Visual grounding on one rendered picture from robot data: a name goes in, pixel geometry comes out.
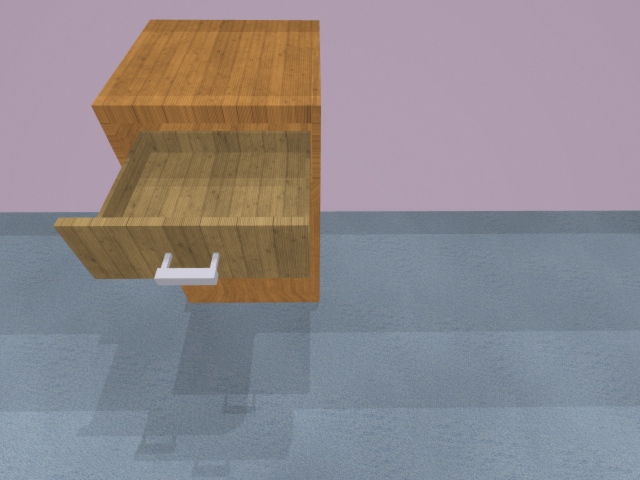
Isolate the handle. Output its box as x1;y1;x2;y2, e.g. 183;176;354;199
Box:
154;253;220;285

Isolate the drawer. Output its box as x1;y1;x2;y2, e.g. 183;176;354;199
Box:
53;131;311;279

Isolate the cabinet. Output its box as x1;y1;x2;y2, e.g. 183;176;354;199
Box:
91;20;321;303

